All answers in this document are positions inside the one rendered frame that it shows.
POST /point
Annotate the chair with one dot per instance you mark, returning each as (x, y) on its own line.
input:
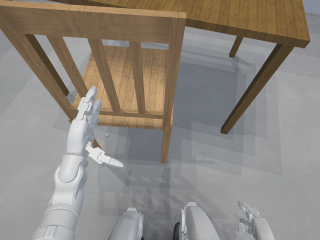
(136, 85)

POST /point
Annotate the robot left hand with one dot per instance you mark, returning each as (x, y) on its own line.
(81, 130)

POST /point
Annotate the robot right shin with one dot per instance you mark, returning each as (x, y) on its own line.
(181, 235)

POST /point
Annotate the robot right hand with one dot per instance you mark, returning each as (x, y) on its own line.
(258, 229)

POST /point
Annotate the table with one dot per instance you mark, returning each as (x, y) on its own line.
(276, 21)

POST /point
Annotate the robot left forearm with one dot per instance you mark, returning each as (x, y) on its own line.
(63, 210)

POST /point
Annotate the left robot thigh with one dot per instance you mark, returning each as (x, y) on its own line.
(129, 226)

